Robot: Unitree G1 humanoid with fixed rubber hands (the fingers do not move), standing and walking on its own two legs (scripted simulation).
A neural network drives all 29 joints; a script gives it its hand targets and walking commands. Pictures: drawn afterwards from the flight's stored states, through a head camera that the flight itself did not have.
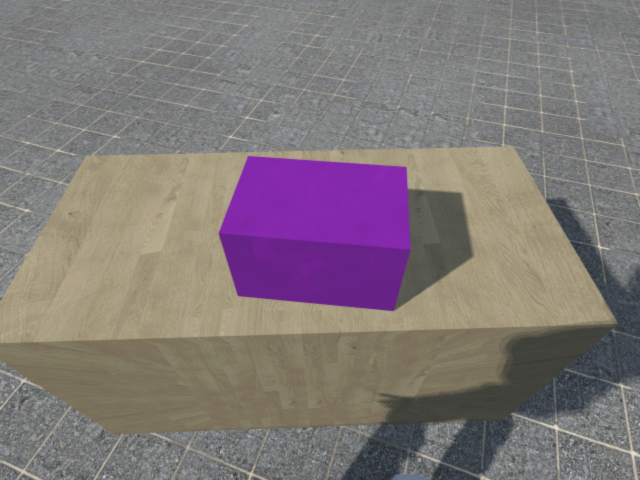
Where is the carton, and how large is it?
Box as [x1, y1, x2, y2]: [219, 156, 410, 310]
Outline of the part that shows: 248,156 219,231 220,239 237,294 242,296 393,310 410,249 406,167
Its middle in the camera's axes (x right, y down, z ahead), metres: +0.00 -0.01 +0.73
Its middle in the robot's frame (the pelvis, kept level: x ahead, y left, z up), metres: +0.54 +0.01 -0.07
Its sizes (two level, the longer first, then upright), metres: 0.298 0.197 0.183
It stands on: a pedestal, 0.59 m high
